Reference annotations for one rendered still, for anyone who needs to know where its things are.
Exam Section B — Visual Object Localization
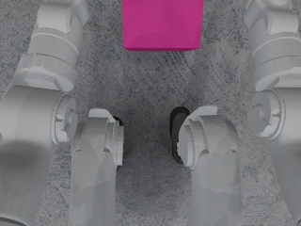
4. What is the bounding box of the left robot shin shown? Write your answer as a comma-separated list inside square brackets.
[71, 107, 116, 158]

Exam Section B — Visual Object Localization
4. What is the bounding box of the carton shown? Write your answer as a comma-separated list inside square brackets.
[122, 0, 204, 52]

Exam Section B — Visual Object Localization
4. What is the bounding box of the left robot forearm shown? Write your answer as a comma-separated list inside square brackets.
[0, 0, 89, 133]

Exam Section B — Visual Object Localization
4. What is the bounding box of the right robot forearm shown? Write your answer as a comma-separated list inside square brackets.
[243, 0, 301, 92]

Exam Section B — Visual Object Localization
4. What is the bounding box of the left robot upper arm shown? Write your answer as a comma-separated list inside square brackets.
[0, 85, 78, 226]

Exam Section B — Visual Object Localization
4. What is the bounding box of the right robot upper arm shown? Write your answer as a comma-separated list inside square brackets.
[247, 87, 301, 226]

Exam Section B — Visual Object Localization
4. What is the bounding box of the robot left foot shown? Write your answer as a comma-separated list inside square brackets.
[113, 116, 123, 171]

